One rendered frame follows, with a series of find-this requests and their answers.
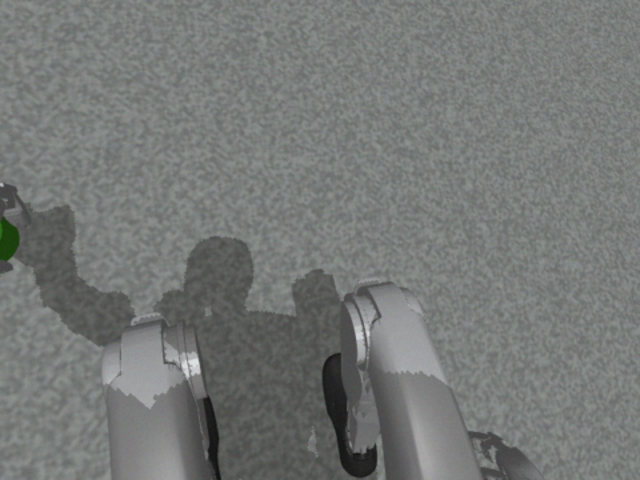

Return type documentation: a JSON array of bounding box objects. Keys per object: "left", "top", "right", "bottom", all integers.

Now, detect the right robot foot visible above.
[{"left": 322, "top": 353, "right": 377, "bottom": 478}]

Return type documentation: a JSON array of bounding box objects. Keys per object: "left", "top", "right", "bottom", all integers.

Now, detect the tin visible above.
[{"left": 0, "top": 217, "right": 20, "bottom": 261}]

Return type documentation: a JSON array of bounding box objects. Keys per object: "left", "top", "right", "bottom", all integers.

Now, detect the left robot foot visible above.
[{"left": 203, "top": 396, "right": 221, "bottom": 480}]

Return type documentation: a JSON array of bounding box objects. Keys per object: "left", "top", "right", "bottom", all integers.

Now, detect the left robot hand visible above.
[{"left": 0, "top": 183, "right": 31, "bottom": 277}]

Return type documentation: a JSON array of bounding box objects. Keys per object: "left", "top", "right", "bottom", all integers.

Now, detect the right robot hand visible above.
[{"left": 468, "top": 431, "right": 545, "bottom": 480}]

